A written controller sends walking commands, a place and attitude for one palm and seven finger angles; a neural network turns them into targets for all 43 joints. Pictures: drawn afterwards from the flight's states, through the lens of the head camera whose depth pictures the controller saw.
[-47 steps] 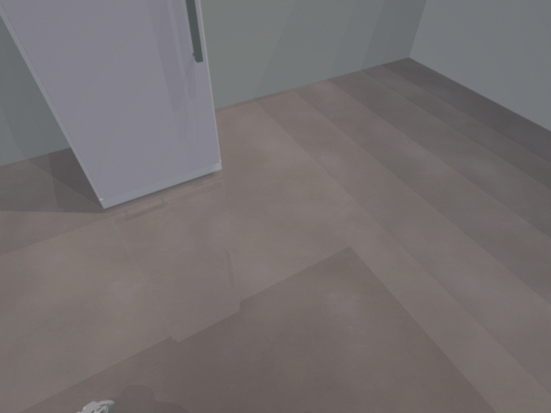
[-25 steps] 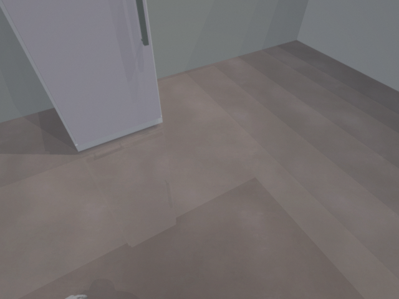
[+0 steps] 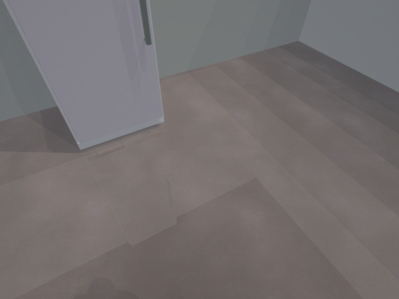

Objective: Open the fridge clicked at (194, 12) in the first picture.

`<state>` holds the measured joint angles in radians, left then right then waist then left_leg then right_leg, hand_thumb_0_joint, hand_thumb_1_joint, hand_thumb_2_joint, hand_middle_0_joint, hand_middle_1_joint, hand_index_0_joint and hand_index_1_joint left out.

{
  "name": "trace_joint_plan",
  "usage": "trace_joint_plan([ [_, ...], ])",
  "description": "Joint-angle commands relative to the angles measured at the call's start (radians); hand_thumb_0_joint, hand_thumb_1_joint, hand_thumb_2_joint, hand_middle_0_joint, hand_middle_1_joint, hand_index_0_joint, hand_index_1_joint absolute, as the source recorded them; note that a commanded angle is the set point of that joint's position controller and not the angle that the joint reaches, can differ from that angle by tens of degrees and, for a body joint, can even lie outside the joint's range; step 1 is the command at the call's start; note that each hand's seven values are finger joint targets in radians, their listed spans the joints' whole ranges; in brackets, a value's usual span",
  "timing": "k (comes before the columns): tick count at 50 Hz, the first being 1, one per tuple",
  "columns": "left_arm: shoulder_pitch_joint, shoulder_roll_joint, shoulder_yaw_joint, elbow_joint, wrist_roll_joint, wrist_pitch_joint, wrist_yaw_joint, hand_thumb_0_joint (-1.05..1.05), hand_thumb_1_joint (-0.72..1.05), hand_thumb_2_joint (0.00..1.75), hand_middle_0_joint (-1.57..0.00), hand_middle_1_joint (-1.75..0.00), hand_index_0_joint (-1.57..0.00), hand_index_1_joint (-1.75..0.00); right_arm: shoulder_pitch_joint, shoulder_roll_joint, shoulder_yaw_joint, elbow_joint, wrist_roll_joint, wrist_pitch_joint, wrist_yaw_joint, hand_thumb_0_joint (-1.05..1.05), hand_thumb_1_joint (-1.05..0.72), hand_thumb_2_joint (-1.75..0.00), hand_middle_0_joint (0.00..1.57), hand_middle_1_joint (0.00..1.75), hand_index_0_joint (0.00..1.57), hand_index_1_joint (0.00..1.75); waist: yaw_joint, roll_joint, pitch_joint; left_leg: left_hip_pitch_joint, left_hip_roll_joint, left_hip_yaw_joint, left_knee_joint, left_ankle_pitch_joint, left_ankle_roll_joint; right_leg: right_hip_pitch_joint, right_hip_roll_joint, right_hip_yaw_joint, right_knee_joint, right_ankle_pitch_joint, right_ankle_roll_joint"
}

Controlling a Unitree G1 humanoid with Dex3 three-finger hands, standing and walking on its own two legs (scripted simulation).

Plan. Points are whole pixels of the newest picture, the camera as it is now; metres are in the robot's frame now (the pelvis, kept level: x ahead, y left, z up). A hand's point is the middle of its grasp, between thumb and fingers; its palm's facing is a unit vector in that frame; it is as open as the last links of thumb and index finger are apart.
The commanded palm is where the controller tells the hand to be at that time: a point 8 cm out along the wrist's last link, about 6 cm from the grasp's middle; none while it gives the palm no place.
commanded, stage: look at it before walking up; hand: right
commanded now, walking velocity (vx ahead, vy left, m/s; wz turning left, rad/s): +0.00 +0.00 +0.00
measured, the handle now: out of the picture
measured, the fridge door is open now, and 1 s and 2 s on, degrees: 0 0 0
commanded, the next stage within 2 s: walk to a spot facing it in 0.60 s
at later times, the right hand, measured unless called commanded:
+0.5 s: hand out of the picture +0.08 -0.24 -0.16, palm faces -0.02 +0.94 -0.33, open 7.4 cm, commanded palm none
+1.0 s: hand out of the picture +0.05 -0.20 -0.19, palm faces -0.02 +0.98 -0.19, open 7.4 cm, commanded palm none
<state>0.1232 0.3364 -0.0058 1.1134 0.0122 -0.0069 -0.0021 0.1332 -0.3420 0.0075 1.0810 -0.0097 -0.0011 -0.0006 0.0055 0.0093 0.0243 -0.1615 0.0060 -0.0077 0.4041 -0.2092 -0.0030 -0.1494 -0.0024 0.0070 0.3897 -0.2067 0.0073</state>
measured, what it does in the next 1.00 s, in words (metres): shifts its weight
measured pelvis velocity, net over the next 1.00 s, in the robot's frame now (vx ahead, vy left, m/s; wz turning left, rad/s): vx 0.06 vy -0.01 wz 0.05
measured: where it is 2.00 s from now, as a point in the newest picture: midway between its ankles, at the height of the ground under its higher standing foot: (193, 256)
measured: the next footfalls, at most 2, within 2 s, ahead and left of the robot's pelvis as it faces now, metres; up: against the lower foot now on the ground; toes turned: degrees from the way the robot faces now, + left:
left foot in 1.26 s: +0.24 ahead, +0.15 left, +0.00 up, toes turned +14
right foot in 1.60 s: +0.42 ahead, -0.08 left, +0.00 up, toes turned -4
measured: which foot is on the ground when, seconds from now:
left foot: down 0.00-1.00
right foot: down 0.00-1.00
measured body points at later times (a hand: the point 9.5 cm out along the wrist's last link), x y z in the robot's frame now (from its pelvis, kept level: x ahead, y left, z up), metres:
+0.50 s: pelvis +0.01 +0.00 +0.00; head +0.01 +0.00 +0.45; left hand +0.09 +0.30 -0.13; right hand +0.08 -0.29 -0.13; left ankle +0.01 +0.12 -0.74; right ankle +0.00 -0.12 -0.74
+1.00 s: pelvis +0.06 -0.01 -0.02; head +0.05 -0.02 +0.43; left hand +0.06 +0.25 -0.16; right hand +0.05 -0.25 -0.18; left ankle +0.01 +0.12 -0.74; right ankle +0.00 -0.12 -0.74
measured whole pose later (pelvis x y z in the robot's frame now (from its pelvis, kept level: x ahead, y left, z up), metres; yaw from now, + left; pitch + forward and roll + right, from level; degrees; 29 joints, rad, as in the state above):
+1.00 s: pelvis +0.06 -0.01 -0.02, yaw +3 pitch +0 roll +1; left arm 0.28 0.23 -0.01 1.12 0.02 -0.02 0.00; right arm 0.34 -0.22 -0.01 1.10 -0.02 0.01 0.01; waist -0.01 0.01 -0.03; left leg -0.18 -0.02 -0.05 0.56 -0.37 0.01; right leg -0.17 -0.03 -0.04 0.58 -0.41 0.00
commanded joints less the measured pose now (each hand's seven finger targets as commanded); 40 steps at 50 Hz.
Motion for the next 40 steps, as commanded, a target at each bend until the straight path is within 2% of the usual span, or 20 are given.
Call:
trace_joint_plan([
  [1, -0.052, 0.207, 0.046, -0.069, -0.002, -0.027, 0.009, 0.00, 0.90, 0.90, -0.20, -0.30, -0.20, -0.30, -0.042, -0.205, -0.041, -0.066, -0.002, -0.026, -0.009, 0.00, -0.90, -0.90, 0.20, 0.30, 0.20, 0.30, -0.007, -0.003, -0.038, -0.010, 0.114, -0.109, -0.087, 0.037, 0.036, -0.007, -0.109, 0.101, -0.073, 0.072, -0.039],
  [3, -0.049, 0.207, 0.045, -0.069, -0.004, -0.027, 0.010, 0.00, 0.90, 0.90, -0.20, -0.30, -0.20, -0.30, -0.039, -0.206, -0.042, -0.065, -0.002, -0.028, -0.010, 0.00, -0.90, -0.90, 0.20, 0.30, 0.20, 0.30, -0.006, -0.002, -0.062, 0.009, 0.113, -0.106, -0.078, 0.082, 0.036, 0.004, -0.112, 0.100, -0.065, 0.104, -0.039],
  [6, -0.059, 0.207, 0.044, -0.067, -0.003, -0.028, 0.011, 0.00, 0.90, 0.90, -0.20, -0.30, -0.20, -0.30, -0.039, -0.204, -0.041, -0.062, -0.001, -0.027, -0.010, 0.00, -0.90, -0.90, 0.20, 0.30, 0.20, 0.30, -0.009, -0.008, -0.048, 0.007, 0.115, -0.100, -0.073, 0.112, 0.034, 0.006, -0.114, 0.096, -0.070, 0.120, -0.038],
  [35, -0.070, 0.208, 0.042, -0.067, -0.005, -0.026, 0.013, 0.00, 0.90, 0.90, -0.20, -0.30, -0.20, -0.30, -0.036, -0.207, -0.042, -0.054, -0.002, -0.029, -0.011, 0.00, -0.90, -0.90, 0.20, 0.30, 0.20, 0.30, -0.009, -0.004, -0.054, 0.029, 0.120, -0.099, -0.091, 0.160, 0.033, 0.037, -0.115, 0.091, -0.078, 0.155, -0.034],
  [36, -0.038, 0.135, 0.024, -0.049, -0.001, -0.018, 0.011, 0.00, 0.90, 0.90, -0.20, -0.30, -0.20, -0.30, -0.003, -0.134, -0.027, -0.038, 0.000, -0.020, -0.013, 0.00, -0.90, -0.90, 0.20, 0.30, 0.20, 0.30, -0.007, 0.003, -0.076, 0.036, 0.118, -0.096, -0.094, 0.104, 0.024, 0.044, -0.115, 0.075, -0.071, 0.109, -0.022],
  [37, -0.001, 0.077, 0.010, -0.035, 0.004, -0.008, 0.007, 0.00, 0.90, 0.90, -0.20, -0.30, -0.20, -0.30, 0.040, -0.081, -0.014, -0.022, -0.001, -0.009, -0.014, 0.00, -0.90, -0.90, 0.20, 0.30, 0.20, 0.30, -0.010, 0.009, -0.072, 0.022, 0.111, -0.102, -0.094, -0.019, 0.019, 0.040, -0.105, 0.057, -0.056, 0.018, -0.013],
  [38, 0.027, 0.069, 0.011, -0.031, 0.007, -0.001, 0.005, 0.00, 0.90, 0.90, -0.20, -0.30, -0.20, -0.30, 0.063, -0.079, -0.017, -0.019, -0.006, -0.001, -0.011, 0.00, -0.90, -0.90, 0.20, 0.30, 0.20, 0.30, -0.013, 0.023, -0.048, 0.007, 0.102, -0.123, -0.103, -0.160, 0.025, 0.005, -0.093, 0.050, -0.039, -0.103, -0.013],
  [40, 0.040, 0.071, 0.017, -0.039, 0.013, 0.002, 0.002, 0.00, 0.90, 0.90, -0.20, -0.30, -0.20, -0.30, 0.088, -0.093, -0.028, -0.025, -0.010, 0.006, -0.001, 0.00, -0.90, -0.90, 0.20, 0.30, 0.20, 0.30, -0.016, 0.041, 0.043, -0.053, 0.102, -0.170, -0.123, -0.333, 0.048, -0.083, -0.074, 0.035, -0.021, -0.266, -0.015],
])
